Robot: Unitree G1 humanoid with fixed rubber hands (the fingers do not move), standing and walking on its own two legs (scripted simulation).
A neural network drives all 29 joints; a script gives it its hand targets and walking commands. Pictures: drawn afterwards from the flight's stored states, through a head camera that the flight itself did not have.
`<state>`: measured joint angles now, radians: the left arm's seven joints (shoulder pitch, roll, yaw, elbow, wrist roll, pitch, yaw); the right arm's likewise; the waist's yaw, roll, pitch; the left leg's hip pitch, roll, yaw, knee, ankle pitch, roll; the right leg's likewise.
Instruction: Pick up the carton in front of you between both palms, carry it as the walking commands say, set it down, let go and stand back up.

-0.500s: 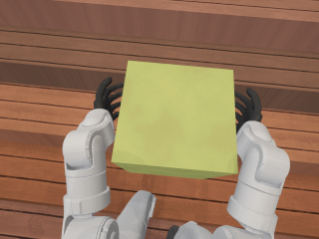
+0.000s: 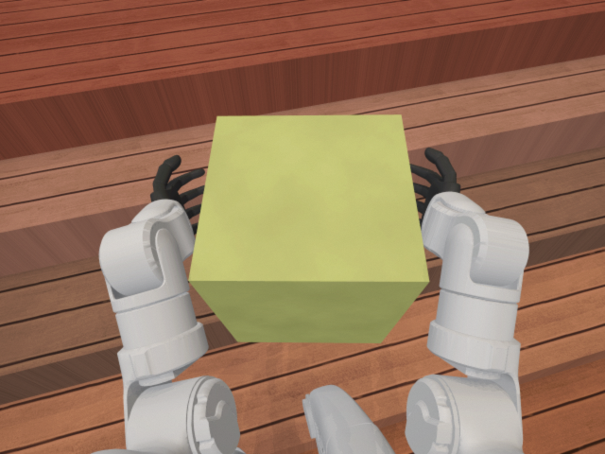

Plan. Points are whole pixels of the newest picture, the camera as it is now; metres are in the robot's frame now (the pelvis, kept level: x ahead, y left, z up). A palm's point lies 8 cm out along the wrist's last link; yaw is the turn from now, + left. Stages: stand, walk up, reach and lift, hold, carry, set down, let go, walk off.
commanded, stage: carry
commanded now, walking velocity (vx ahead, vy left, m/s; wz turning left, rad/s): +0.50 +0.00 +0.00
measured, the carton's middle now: (308, 243) +0.35 -0.07 +0.08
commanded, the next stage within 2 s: none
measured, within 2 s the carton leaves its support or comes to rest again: neither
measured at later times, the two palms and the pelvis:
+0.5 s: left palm out of the picture +0.62 +0.04 +0.29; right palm out of the picture +0.66 -0.27 +0.29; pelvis +0.28 -0.15 +0.16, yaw +2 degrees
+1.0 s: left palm out of the picture +0.95 -0.06 +0.43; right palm out of the picture +0.91 -0.36 +0.43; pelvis +0.59 -0.16 +0.31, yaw +1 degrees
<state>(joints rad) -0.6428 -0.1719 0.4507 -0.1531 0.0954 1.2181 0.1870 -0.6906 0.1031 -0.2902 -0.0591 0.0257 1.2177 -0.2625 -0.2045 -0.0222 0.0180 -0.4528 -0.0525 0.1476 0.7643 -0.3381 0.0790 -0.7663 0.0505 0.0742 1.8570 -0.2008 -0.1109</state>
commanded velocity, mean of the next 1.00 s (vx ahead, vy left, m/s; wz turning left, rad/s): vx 0.50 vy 0.00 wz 0.00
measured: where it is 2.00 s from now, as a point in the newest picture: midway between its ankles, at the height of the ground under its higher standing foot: (311, 44)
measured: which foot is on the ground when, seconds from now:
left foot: down 0.00-0.30, up 0.32-0.80, down 0.82-1.00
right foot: up 0.00-0.26, down 0.28-0.88, up 0.90-1.00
